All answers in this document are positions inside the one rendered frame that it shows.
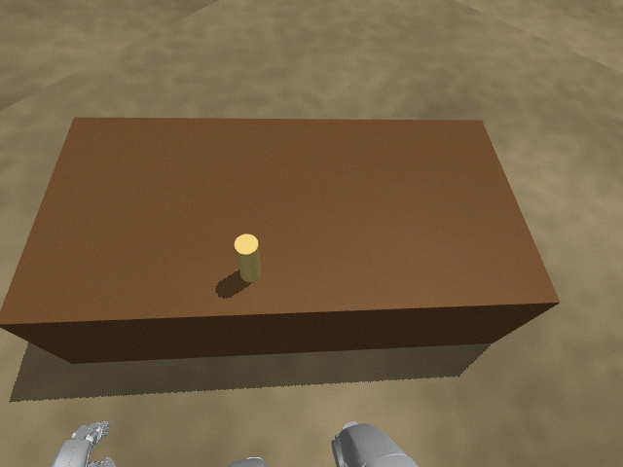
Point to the can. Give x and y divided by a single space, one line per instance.
247 250

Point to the left robot hand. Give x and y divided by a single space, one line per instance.
76 452

